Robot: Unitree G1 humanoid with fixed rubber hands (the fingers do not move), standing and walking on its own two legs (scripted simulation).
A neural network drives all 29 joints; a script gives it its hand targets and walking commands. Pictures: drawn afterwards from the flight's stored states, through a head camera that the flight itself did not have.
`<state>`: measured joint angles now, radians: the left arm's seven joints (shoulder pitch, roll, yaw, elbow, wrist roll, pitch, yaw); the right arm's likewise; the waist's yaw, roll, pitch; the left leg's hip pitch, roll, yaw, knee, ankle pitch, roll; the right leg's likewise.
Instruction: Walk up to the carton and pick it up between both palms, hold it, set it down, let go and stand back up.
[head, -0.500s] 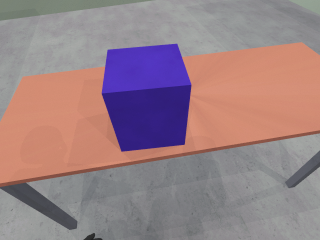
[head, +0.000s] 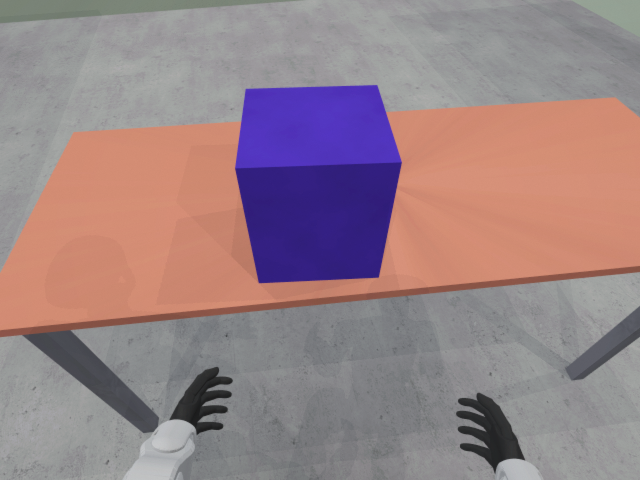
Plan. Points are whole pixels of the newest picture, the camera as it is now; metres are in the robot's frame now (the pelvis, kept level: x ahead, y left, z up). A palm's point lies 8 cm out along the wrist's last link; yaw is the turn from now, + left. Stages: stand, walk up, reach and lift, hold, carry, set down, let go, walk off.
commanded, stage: reach and lift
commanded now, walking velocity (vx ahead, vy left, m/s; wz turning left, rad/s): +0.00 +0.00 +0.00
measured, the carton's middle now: (315, 188) +0.55 +0.01 +0.04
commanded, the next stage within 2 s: none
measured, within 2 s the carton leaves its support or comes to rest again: neither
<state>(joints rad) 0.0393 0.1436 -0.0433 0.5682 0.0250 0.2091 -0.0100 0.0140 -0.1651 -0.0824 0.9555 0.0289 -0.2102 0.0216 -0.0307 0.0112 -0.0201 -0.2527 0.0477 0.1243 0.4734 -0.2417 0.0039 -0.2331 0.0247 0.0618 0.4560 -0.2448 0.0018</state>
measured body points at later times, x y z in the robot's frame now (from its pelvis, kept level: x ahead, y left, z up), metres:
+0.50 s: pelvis -0.02 -0.01 +0.00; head -0.03 -0.01 +0.45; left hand +0.23 +0.21 -0.05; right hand +0.24 -0.23 -0.06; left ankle +0.00 +0.11 -0.74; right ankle +0.00 -0.12 -0.74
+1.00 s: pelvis +0.02 -0.01 +0.00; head +0.02 -0.01 +0.45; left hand +0.29 +0.22 -0.01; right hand +0.32 -0.22 -0.01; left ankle +0.00 +0.11 -0.74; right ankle +0.00 -0.12 -0.74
